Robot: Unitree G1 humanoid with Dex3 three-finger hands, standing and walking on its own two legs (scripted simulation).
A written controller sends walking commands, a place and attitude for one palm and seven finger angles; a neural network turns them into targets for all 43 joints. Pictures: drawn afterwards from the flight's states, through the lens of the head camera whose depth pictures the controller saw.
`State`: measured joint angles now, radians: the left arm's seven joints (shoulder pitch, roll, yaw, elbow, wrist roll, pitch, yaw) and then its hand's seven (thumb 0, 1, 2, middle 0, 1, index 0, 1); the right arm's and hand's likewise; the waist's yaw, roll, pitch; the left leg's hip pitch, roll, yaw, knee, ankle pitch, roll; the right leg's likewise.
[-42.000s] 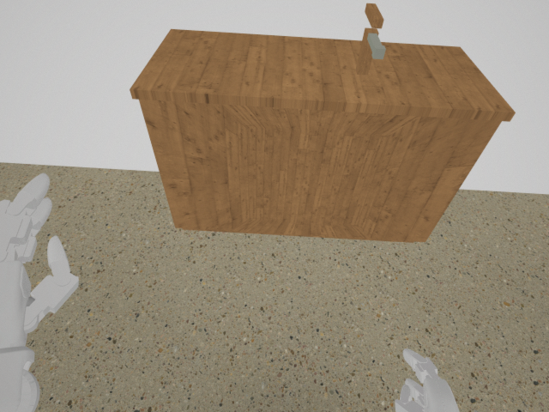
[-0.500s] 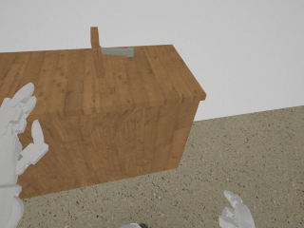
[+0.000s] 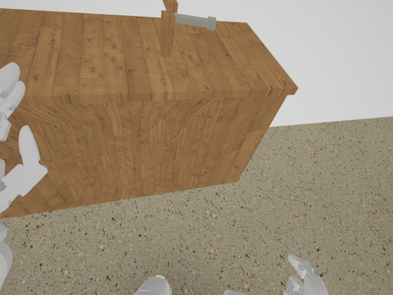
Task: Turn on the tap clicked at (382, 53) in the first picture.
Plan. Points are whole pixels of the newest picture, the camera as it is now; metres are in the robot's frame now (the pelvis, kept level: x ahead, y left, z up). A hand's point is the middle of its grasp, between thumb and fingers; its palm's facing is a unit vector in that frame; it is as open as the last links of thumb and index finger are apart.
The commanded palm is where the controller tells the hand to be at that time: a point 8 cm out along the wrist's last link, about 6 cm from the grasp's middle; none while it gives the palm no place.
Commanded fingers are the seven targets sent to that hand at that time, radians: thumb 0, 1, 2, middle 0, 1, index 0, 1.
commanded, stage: stop stepping back and stand still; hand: left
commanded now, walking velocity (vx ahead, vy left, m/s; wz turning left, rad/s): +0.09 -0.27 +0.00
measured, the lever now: (211, 23) +0.83 +0.05 +0.15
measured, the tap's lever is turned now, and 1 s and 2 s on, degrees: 78 78 78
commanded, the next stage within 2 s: stand and check the lever's angle in 0.84 s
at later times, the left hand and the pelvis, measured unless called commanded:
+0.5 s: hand out of the picture +0.12 +0.30 +0.22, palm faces +0.39 -0.89 -0.24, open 7.4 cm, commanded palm +0.07 +0.33 +0.22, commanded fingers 0.00 0.90 0.90 -0.20 -0.30 -0.20 -0.30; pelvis -0.10 +0.06 +0.03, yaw -3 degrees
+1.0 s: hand out of the picture +0.13 +0.31 +0.20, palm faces +0.40 -0.85 -0.34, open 7.4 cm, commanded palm +0.07 +0.34 +0.22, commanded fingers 0.00 0.90 0.90 -0.20 -0.30 -0.20 -0.30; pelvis -0.10 +0.07 +0.05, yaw -2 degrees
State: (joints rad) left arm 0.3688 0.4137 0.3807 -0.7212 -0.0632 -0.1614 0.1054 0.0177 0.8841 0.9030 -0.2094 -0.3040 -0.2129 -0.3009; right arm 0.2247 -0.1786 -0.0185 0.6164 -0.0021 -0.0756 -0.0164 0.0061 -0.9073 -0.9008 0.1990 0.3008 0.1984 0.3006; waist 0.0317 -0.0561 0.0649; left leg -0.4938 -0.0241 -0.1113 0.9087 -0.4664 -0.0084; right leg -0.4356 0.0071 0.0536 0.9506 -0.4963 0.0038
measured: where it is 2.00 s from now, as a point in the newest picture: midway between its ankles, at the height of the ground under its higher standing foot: outside the picture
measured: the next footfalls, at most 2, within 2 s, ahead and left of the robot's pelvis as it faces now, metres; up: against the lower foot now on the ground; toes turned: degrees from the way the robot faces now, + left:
right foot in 0.40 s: -0.08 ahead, +0.00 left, +0.00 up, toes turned -7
left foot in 0.58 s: +0.02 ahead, +0.21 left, +0.00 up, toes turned +1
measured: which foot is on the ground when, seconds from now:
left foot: down 0.00-0.36, up 0.38-0.56, down 0.58-0.78, up 0.80-1.00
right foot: up 0.00-0.38, down 0.40-1.00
